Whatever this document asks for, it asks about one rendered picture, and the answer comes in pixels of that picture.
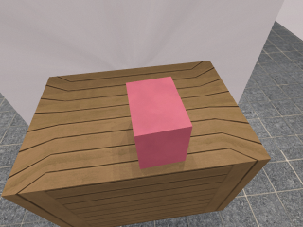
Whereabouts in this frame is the pedestal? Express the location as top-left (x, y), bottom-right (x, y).
top-left (1, 61), bottom-right (271, 227)

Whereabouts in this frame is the carton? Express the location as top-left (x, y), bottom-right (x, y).
top-left (126, 77), bottom-right (193, 169)

